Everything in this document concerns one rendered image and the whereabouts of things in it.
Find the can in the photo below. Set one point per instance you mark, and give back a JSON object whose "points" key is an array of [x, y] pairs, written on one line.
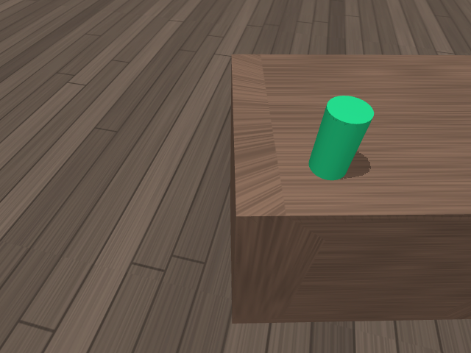
{"points": [[344, 124]]}

